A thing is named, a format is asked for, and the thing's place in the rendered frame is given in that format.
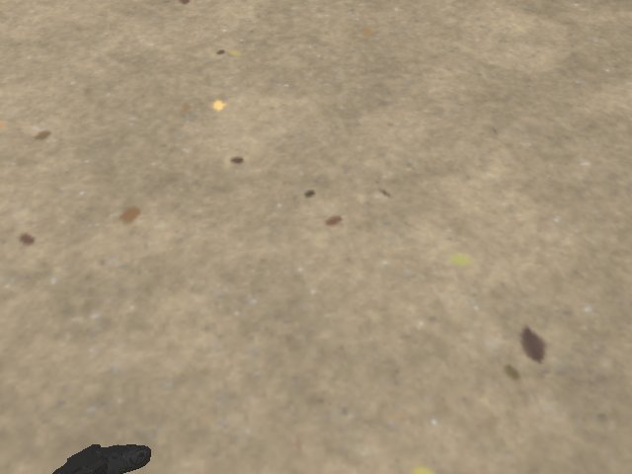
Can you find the left robot hand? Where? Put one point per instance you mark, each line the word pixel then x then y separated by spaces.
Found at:
pixel 116 459

